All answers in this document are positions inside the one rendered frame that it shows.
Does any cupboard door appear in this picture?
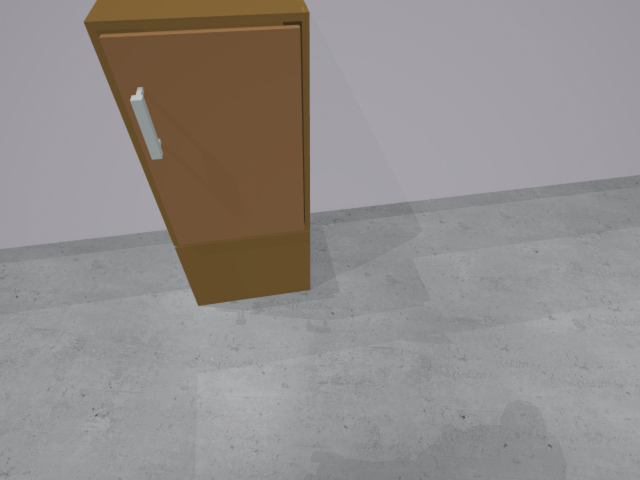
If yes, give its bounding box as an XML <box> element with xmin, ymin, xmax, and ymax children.
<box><xmin>99</xmin><ymin>25</ymin><xmax>304</xmax><ymax>245</ymax></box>

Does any handle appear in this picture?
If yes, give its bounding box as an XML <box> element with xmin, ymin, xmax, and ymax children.
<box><xmin>130</xmin><ymin>87</ymin><xmax>163</xmax><ymax>160</ymax></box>

